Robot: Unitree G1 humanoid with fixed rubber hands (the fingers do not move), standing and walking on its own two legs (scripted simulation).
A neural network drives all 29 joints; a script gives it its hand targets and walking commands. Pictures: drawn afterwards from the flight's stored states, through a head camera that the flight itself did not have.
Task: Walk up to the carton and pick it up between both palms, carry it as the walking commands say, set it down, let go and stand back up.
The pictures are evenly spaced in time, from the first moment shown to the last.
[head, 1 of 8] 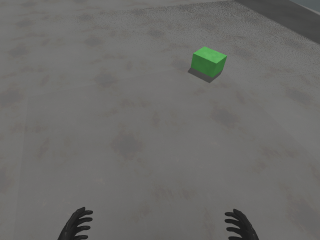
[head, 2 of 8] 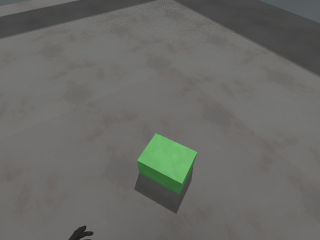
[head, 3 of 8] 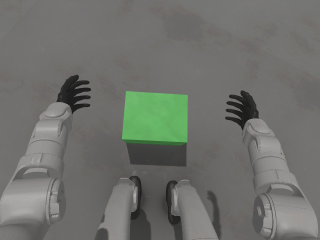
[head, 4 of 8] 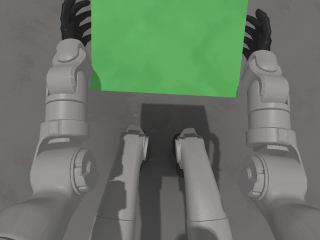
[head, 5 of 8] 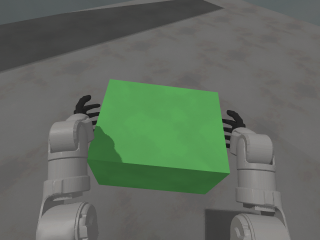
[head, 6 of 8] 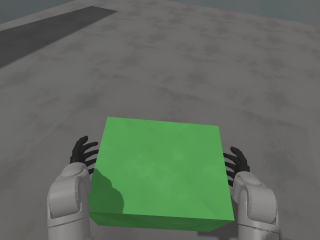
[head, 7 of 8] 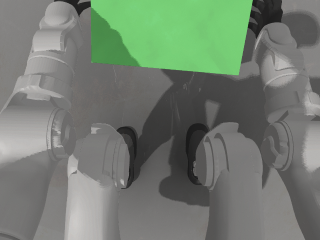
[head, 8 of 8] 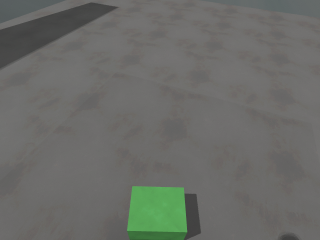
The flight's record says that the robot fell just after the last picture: no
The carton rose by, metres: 0.72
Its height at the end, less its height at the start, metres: +0.00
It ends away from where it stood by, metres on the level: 0.40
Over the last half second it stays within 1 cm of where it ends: yes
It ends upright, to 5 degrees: yes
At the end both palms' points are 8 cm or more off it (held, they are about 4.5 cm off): yes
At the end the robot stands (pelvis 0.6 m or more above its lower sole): yes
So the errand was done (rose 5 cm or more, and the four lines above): yes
